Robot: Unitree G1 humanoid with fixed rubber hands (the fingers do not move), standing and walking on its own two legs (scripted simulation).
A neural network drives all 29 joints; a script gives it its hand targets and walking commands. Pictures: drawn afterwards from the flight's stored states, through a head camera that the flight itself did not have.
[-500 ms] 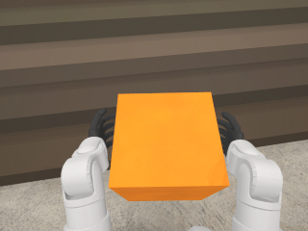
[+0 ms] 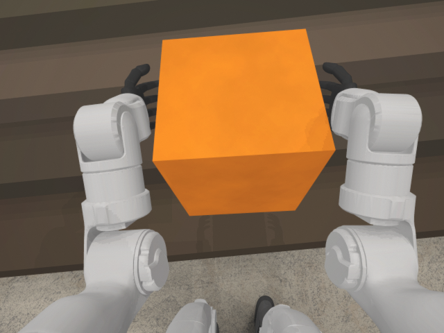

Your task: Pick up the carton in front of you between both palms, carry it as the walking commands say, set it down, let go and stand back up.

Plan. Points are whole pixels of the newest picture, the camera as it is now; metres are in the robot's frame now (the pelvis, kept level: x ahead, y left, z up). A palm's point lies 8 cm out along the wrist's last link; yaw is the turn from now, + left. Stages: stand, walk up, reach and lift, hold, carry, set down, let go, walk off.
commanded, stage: carry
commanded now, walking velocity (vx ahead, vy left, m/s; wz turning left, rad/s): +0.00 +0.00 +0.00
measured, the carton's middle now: (238, 137) +0.42 +0.01 +0.06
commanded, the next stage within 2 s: none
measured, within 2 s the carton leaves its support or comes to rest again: neither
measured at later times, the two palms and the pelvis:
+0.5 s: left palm (144, 59) +0.52 +0.16 +0.14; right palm (327, 60) +0.51 -0.14 +0.14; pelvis +0.14 +0.02 +0.02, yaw -1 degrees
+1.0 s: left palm (151, 62) +0.53 +0.16 +0.13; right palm (327, 61) +0.52 -0.14 +0.13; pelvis +0.16 +0.01 +0.00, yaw -1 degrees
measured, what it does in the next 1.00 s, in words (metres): walks ahead: left foot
